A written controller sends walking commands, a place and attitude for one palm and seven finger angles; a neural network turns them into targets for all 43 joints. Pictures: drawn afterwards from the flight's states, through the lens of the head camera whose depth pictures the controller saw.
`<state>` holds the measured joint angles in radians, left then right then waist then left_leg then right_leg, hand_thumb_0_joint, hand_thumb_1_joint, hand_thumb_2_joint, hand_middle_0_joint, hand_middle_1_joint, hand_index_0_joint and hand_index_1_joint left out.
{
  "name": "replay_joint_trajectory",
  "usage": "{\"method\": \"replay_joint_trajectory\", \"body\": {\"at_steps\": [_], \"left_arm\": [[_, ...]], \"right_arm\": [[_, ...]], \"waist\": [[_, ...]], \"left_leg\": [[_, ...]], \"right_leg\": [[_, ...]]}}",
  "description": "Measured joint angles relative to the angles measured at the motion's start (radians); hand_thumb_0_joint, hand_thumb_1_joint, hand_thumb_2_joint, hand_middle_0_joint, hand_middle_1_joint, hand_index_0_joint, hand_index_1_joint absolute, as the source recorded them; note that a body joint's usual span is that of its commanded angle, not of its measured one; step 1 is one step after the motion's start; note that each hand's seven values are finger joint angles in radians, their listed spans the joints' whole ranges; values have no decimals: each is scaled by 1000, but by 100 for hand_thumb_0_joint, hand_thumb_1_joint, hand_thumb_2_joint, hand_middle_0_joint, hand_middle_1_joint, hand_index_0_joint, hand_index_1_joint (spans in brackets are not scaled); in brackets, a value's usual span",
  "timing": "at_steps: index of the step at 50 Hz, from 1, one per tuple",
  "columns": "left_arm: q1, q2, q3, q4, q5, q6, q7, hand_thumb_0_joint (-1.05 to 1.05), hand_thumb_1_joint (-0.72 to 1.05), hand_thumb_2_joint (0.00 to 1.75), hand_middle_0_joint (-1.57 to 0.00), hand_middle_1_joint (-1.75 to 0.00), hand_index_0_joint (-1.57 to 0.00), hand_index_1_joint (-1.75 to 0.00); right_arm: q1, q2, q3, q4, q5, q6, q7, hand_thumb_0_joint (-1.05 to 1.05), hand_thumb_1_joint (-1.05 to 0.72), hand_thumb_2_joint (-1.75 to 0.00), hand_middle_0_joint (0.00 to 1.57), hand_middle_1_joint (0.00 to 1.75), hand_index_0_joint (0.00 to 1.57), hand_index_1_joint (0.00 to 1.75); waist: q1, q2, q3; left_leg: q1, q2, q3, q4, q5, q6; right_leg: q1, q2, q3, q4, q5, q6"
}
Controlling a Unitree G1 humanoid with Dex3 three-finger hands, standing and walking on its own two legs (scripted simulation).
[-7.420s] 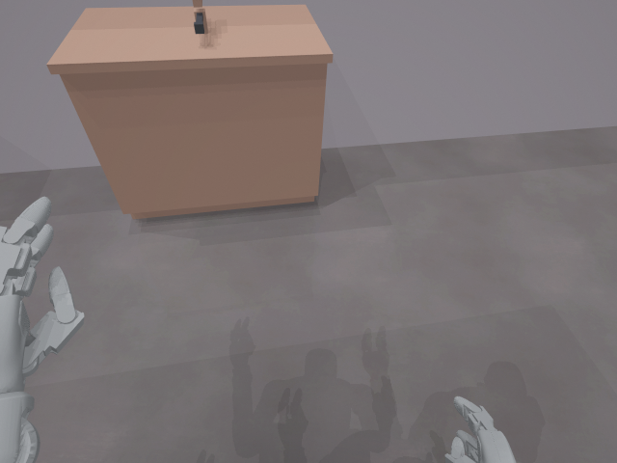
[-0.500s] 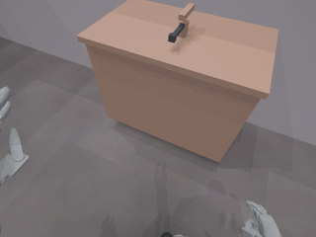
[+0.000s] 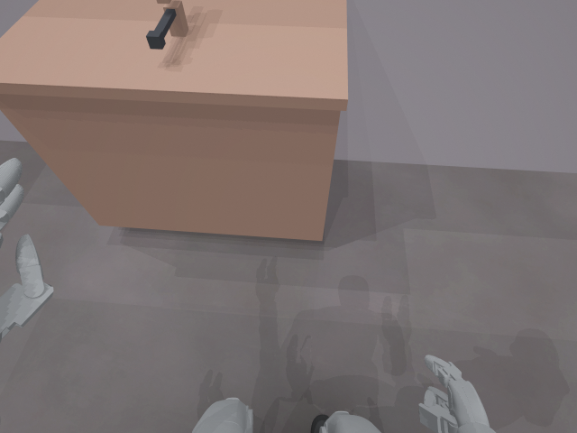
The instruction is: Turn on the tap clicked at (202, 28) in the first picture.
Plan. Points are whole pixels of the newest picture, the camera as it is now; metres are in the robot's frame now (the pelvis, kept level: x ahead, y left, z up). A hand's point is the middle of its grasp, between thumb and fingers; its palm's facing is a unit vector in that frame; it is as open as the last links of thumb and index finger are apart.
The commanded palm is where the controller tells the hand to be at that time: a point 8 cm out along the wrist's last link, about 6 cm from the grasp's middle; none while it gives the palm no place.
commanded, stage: turn to face it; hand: left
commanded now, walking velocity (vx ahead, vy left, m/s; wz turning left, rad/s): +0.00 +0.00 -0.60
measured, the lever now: (156, 40) +0.85 +0.33 +0.05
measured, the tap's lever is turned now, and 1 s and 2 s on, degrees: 0 0 0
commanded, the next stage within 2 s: take the last steps up to it in 0.54 s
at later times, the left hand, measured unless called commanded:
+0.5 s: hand (178, 285) +0.23 +0.11 +0.18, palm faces +0.12 -0.85 -0.51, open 7.4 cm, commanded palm +0.17 +0.18 +0.19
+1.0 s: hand (161, 332) +0.19 +0.11 +0.18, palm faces +0.15 -0.89 -0.43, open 7.4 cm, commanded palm +0.15 +0.16 +0.19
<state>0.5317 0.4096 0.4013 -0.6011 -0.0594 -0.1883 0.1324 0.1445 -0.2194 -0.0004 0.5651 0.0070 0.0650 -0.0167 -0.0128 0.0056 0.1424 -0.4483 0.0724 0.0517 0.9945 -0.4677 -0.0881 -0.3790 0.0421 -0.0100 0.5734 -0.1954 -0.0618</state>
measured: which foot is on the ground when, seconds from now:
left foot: up 0.00-0.10, down 0.12-0.46, up 0.48-0.82, down 0.84-1.00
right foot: down 0.00-0.14, up 0.16-0.42, down 0.44-1.00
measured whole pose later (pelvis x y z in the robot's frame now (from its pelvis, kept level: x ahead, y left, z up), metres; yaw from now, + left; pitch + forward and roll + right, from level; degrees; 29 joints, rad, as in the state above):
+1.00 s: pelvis -0.09 -0.05 +0.01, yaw -19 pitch -1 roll +0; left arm 0.48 0.36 0.36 -0.44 0.00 -0.23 0.15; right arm 0.26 -0.21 -0.02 0.62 0.00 -0.06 -0.07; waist -0.01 0.02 -0.03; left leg -0.22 0.05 0.08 0.52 -0.29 0.01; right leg -0.39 -0.02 -0.11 0.86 -0.45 0.01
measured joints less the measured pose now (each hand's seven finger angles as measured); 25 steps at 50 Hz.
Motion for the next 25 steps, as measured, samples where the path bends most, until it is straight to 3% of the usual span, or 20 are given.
{"method": "replay_joint_trajectory", "body": {"at_steps": [5,8,11,14,17,21,23,25], "left_arm": [[12,22,18,-21,6,-5,10,1,89,90,-21,-31,-21,-31],[-22,18,19,-4,12,-4,12,1,89,90,-21,-31,-21,-31],[-65,-6,11,41,31,-2,10,1,89,90,-21,-30,-21,-31],[-83,-42,-20,63,35,5,14,1,89,90,-21,-30,-21,-31],[-80,-57,-46,61,37,8,13,2,89,90,-20,-30,-20,-31],[-82,-20,-40,63,34,6,8,1,89,90,-20,-30,-20,-31],[-97,-5,-32,67,37,1,5,1,89,90,-20,-30,-20,-31],[-107,-10,-34,69,32,-4,1,1,89,90,-21,-30,-21,-31]], "right_arm": [[31,-42,-24,-7,1,7,-12,1,-91,-90,20,30,20,30],[39,-46,-31,-17,1,1,-19,1,-91,-90,20,30,20,30],[47,-22,-31,-29,-1,-22,-25,1,-91,-90,20,30,20,30],[55,8,-20,-34,7,-53,-10,1,-91,-90,20,30,20,30],[58,39,4,-40,9,-79,5,1,-91,-90,20,30,20,30],[64,79,35,-52,7,-109,17,1,-91,-90,20,30,20,30],[61,78,39,-51,9,-117,21,0,-91,-90,21,30,21,30],[41,60,34,-24,13,-105,19,0,-91,-90,21,30,21,30]], "waist": [[15,-39,-47],[25,-67,-60],[38,-61,-66],[43,-24,-76],[48,10,-78],[43,31,-62],[32,53,-42],[15,65,-20]], "left_leg": [[105,-32,13,-293,36,20],[171,-38,44,-430,182,64],[189,-10,76,-423,180,77],[203,37,92,-436,180,64],[204,88,117,-442,187,44],[174,146,142,-396,179,6],[135,178,131,-327,157,-1],[68,144,57,-170,22,9]], "right_leg": [[-23,23,53,-30,42,6],[-50,31,84,24,0,24],[-122,22,40,332,-197,70],[-132,-20,-20,475,-232,100],[-74,-59,-64,371,-237,116],[51,-73,-97,112,-184,117],[86,-55,-112,34,-106,67],[59,-46,-112,67,-112,24]]}}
